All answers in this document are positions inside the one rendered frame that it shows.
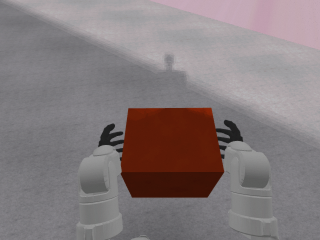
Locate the carton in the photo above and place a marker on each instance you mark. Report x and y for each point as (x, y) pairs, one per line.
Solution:
(171, 153)

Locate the right robot forearm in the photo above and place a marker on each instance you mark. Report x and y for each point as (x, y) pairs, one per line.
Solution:
(251, 212)

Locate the robot right hand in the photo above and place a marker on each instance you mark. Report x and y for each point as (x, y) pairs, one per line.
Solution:
(234, 134)

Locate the left robot forearm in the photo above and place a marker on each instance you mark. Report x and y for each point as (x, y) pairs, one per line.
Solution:
(99, 214)

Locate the robot left hand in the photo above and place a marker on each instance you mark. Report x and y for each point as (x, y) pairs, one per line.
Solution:
(106, 137)

